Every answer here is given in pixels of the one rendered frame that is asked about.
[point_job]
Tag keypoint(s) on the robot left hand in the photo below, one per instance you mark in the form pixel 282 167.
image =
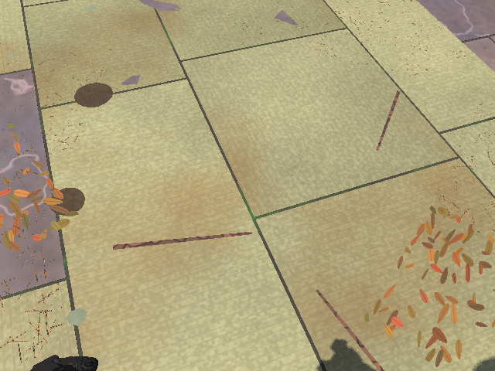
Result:
pixel 76 363

